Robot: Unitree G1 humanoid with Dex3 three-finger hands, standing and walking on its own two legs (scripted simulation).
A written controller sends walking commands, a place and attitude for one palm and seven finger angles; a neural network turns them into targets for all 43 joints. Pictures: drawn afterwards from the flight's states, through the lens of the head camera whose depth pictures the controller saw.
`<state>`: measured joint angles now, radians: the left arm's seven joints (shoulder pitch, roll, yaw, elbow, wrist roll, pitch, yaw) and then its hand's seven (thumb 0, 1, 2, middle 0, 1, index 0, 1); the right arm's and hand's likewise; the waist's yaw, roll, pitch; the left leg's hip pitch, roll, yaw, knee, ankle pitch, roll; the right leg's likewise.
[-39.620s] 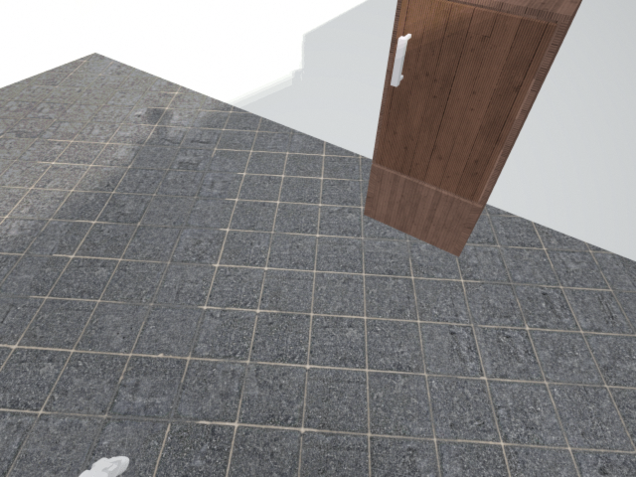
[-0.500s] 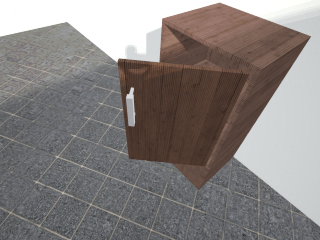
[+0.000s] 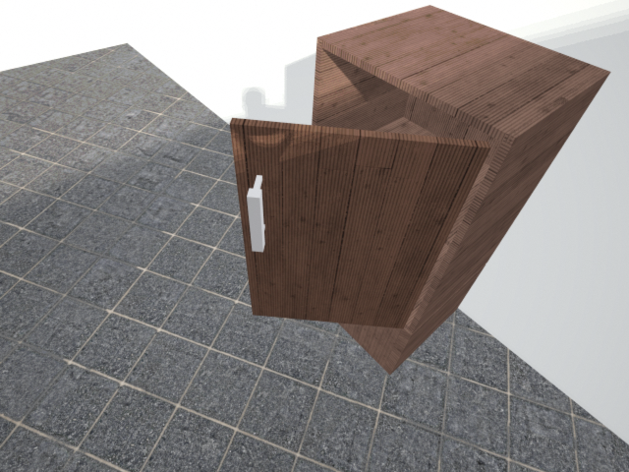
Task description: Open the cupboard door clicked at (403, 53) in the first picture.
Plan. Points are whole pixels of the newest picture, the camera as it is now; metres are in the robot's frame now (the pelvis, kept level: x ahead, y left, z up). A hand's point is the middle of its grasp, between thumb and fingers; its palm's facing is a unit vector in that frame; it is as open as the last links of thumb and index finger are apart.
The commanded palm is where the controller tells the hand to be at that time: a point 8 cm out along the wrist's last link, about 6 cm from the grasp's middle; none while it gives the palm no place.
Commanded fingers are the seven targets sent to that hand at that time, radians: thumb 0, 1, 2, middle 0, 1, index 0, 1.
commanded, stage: look again from close up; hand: left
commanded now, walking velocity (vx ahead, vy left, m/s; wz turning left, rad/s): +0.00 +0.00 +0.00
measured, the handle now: (258, 214) +0.55 +0.14 -0.03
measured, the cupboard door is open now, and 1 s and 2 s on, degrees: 44 44 44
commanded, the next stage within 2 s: raise the hand with hooked fingers in 0.22 s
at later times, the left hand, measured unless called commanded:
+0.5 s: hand (161, 451) +0.15 +0.20 -0.05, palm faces +0.28 -0.94 -0.20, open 7.4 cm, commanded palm +0.10 +0.23 -0.07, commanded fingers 0.00 0.67 0.80 -0.22 -0.45 -0.22 -0.45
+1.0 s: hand (178, 426) +0.18 +0.18 -0.04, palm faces +0.02 -0.99 -0.14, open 10.1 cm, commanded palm +0.15 +0.24 -0.05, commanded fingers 0.00 0.08 0.55 -0.26 -0.82 -0.26 -0.82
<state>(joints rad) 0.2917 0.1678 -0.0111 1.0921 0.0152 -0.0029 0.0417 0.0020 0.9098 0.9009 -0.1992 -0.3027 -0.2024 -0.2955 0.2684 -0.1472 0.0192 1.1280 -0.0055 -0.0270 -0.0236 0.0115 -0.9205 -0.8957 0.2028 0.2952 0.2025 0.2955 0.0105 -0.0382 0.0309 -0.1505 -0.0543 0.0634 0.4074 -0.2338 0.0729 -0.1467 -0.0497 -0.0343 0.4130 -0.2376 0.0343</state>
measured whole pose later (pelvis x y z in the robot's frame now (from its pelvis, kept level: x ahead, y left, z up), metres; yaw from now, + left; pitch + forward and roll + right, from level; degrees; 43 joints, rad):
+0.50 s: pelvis -0.01 -0.01 -0.01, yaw +2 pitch +0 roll +1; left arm 0.43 0.21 0.05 0.21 -0.15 -0.06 0.12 0.04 0.90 0.88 -0.20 -0.34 -0.21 -0.33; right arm 0.34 -0.22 0.01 0.84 0.05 -0.25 -0.06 0.02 -0.93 -0.90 0.20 0.30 0.20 0.30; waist -0.02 0.00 -0.02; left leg -0.28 -0.08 0.05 0.55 -0.27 0.06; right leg -0.30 -0.05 -0.05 0.61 -0.31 -0.01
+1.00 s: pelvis -0.03 -0.06 -0.10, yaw +3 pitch +16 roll -2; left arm 0.30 0.30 0.29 0.11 -0.36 -0.55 -0.48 0.01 0.31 0.65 -0.24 -0.69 -0.24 -0.68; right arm 0.14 -0.24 0.01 0.59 0.04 -0.25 -0.05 0.02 -0.91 -0.90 0.20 0.30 0.20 0.30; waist 0.05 0.03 -0.12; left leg -0.96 0.02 -0.06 1.23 -0.55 -0.01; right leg -0.91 0.03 -0.16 1.18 -0.56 -0.09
